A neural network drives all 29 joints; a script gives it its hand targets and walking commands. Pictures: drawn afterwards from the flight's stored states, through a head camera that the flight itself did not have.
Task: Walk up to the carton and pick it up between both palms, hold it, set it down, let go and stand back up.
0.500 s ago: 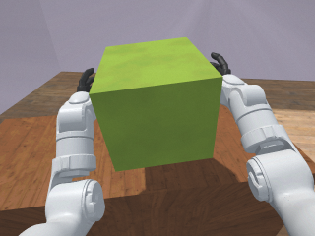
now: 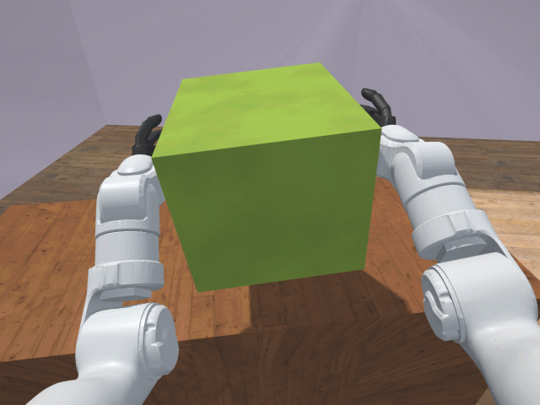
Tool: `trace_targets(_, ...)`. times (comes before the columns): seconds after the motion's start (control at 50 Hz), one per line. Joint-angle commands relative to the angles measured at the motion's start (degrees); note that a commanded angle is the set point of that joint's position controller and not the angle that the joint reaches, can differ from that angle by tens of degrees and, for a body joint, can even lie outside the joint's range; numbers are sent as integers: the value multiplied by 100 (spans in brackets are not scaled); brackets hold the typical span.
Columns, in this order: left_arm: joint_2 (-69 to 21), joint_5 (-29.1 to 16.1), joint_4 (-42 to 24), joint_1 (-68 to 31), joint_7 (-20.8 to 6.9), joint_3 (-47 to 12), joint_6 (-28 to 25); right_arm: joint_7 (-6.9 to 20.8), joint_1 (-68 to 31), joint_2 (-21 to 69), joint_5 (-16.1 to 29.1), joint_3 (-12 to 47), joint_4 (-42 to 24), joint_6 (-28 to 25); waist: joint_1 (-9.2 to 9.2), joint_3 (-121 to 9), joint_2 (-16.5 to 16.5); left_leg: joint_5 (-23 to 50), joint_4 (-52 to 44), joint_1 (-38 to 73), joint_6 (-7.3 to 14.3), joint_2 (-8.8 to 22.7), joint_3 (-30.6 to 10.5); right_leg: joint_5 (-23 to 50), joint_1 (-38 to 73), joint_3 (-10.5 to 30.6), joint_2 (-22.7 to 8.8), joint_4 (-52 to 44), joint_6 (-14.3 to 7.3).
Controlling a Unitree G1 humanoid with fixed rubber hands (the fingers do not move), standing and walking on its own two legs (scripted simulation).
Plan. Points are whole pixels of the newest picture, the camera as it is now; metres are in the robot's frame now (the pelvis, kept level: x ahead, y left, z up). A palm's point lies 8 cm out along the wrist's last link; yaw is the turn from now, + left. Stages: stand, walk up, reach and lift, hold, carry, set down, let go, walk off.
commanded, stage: hold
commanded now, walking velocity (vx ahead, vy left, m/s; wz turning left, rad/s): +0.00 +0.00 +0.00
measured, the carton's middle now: (265, 165) +0.40 +0.00 +0.23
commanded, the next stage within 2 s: none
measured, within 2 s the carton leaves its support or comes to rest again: neither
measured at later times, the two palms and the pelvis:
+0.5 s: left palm (148, 167) +0.37 +0.16 +0.26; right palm (380, 140) +0.37 -0.16 +0.28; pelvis +0.00 +0.00 +0.00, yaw +0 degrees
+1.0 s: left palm (146, 167) +0.37 +0.17 +0.26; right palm (379, 140) +0.37 -0.16 +0.28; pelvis +0.00 +0.00 +0.00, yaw +0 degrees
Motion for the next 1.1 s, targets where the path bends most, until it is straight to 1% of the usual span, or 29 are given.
trace_targets(0.0,-3554,-1167,-1328,-5471,-849,-2538,-611,824,-4317,4168,954,1243,-1927,-91,-76,-2095,202,1184,-268,681,-284,-155,87,1060,392,-51,174,-198,133)
trace_targets(0.04,-3380,-1059,-1310,-5317,-835,-2373,-573,804,-4082,4129,968,1310,-1794,-56,-16,-2003,159,1273,-247,740,-226,-173,104,1153,376,-34,145,-240,161)
trace_targets(0.06,-3365,-1027,-1272,-5330,-873,-2385,-536,800,-3941,4070,904,1211,-1571,-6,-102,-1757,237,1241,-283,674,-272,-179,94,1143,361,-69,129,-225,148)
trace_targets(0.16,-3388,-1037,-1188,-5309,-912,-2326,-520,811,-4196,4114,955,1277,-1742,-34,6,-1803,129,1092,-329,587,-253,-145,99,935,402,-34,151,-231,160)
trace_targets(0.18,-3493,-1097,-1254,-5441,-909,-2454,-535,818,-4359,4111,950,1232,-1889,-77,3,-1921,272,1087,-314,588,-289,-149,104,895,339,-57,161,-212,128)
trace_targets(0.2,-3399,-1037,-1076,-5404,-890,-2359,-521,821,-4338,4152,906,1213,-1749,-67,-19,-1735,146,908,-334,588,-239,-165,119,747,279,-47,140,-281,146)
trace_targets(0.24,-3462,-1124,-1368,-5448,-869,-2535,-556,827,-4306,4213,939,1285,-1850,-72,-40,-2014,258,1171,-263,668,-290,-157,79,1008,325,-76,166,-207,164)
trace_targets(0.3,-3395,-1065,-1281,-5210,-855,-2398,-549,779,-4314,4143,980,1363,-2052,-96,8,-2098,43,1354,-203,754,-210,-202,135,1206,428,-101,186,-236,211)
trace_targets(0.32,-3294,-1049,-1311,-5222,-872,-2343,-545,766,-4009,4099,917,1328,-1798,-40,-13,-1990,103,1209,-255,670,-227,-186,129,1091,384,-61,157,-212,194)
trace_targets(0.34,-3415,-1111,-1464,-5250,-871,-2531,-527,774,-4098,4097,966,1304,-2016,-70,-66,-2139,249,1369,-222,704,-276,-152,71,1275,485,-58,170,-138,161)
trace_targets(0.36,-3389,-993,-1123,-5068,-879,-2425,-488,781,-4115,4008,948,1286,-1836,-45,-45,-1750,237,1159,-297,653,-263,-161,115,950,359,-93,178,-233,160)
trace_targets(0.42,-3370,-1138,-1549,-5393,-869,-2534,-552,781,-4209,4229,973,1384,-2095,-77,-13,-2111,117,1288,-214,735,-238,-172,126,1187,477,-50,170,-179,176)
trace_targets(0.46,-3436,-1088,-1502,-5286,-846,-2522,-507,784,-4167,4200,937,1364,-2066,-75,-20,-2053,197,1300,-215,731,-240,-178,111,1186,368,-63,131,-166,194)
trace_targets(0.48,-3287,-904,-1050,-5177,-880,-2271,-434,772,-4153,4027,892,1216,-1696,2,-10,-1647,152,1010,-303,673,-224,-169,134,869,238,-52,120,-286,182)
trace_targets(0.5,-3302,-981,-1183,-5321,-911,-2348,-477,781,-4187,4064,864,1157,-1710,-18,-53,-1685,190,928,-334,605,-236,-175,129,794,275,-88,134,-253,157)
trace_targets(0.54,-3245,-971,-1069,-5210,-929,-2271,-476,765,-4402,4285,910,1336,-2046,-29,74,-1914,-69,931,-286,574,-121,-205,147,970,386,-16,104,-228,245)
trace_targets(0.58,-3273,-1070,-1340,-5251,-915,-2328,-515,726,-4239,4289,1001,1413,-2054,-27,78,-2115,46,1274,-224,738,-178,-207,158,1299,463,-12,133,-185,252)
trace_targets(0.62,-3404,-1088,-1245,-5150,-937,-2498,-503,716,-4180,4167,988,1309,-2067,-26,-88,-1905,209,1203,-229,641,-260,-240,129,1252,388,-29,100,-223,232)
trace_targets(0.7,-3373,-1098,-1517,-5275,-891,-2463,-545,736,-4211,4245,995,1403,-2169,-62,-14,-2152,136,1409,-231,844,-229,-187,103,1240,393,-71,168,-183,210)
trace_targets(0.74,-3441,-1053,-1260,-5138,-913,-2516,-471,741,-4167,4048,929,1290,-2023,-13,-123,-1854,288,1251,-250,679,-274,-177,64,1139,331,-44,131,-217,155)
trace_targets(0.78,-3285,-1071,-1366,-5248,-921,-2444,-493,756,-4095,4087,938,1246,-1918,-3,-60,-1887,211,1075,-281,700,-249,-169,124,957,335,-54,139,-249,179)
trace_targets(0.8,-3320,-1026,-1191,-5261,-930,-2414,-459,765,-4027,3933,864,1141,-1627,35,-163,-1648,254,874,-320,618,-292,-156,97,776,239,-70,137,-255,159)
trace_targets(0.82,-3290,-1061,-1405,-5466,-917,-2403,-509,783,-4218,4205,890,1256,-1770,-30,-3,-1890,208,1034,-297,613,-250,-175,132,877,289,-70,132,-212,187)
trace_targets(0.86,-3481,-1074,-1310,-5324,-906,-2474,-507,768,-4419,4168,977,1378,-2188,-69,4,-2110,147,1289,-249,714,-228,-176,103,1089,468,-77,156,-208,162)
trace_targets(0.88,-3379,-1019,-1203,-5149,-893,-2422,-484,748,-4286,4174,973,1356,-2034,-29,42,-1971,137,1281,-233,659,-236,-198,108,1129,438,-91,153,-198,182)
trace_targets(0.94,-3205,-1032,-1164,-5448,-956,-2227,-541,734,-4121,4177,817,1181,-1719,20,-64,-1759,34,822,-323,677,-185,-212,144,747,235,-50,90,-306,213)
trace_targets(0.96,-3381,-1071,-1324,-5453,-911,-2434,-547,771,-4258,4251,908,1262,-1886,-33,-36,-1990,258,1088,-302,647,-256,-165,129,913,331,-87,146,-199,176)
trace_targets(1.02,-3462,-1084,-1148,-5263,-905,-2442,-510,761,-4335,4114,943,1307,-2020,-40,-28,-1970,165,1240,-239,769,-244,-185,105,1043,270,-58,140,-239,173)
trace_targets(1.08,-3426,-1043,-1153,-5411,-912,-2426,-519,810,-4162,4077,866,1148,-1554,0,-102,-1682,326,854,-345,573,-306,-157,134,652,167,-71,137,-273,140)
